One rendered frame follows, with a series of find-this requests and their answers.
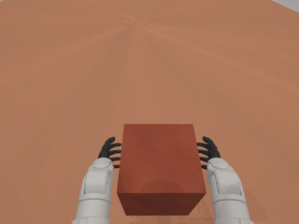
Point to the robot right forearm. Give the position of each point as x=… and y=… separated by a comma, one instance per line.
x=227, y=194

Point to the right robot hand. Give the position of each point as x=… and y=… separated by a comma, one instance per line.
x=211, y=153

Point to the carton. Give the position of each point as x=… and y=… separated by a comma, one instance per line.
x=160, y=171

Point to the robot left forearm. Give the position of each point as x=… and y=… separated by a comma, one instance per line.
x=95, y=194

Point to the left robot hand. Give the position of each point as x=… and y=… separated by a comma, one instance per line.
x=106, y=151

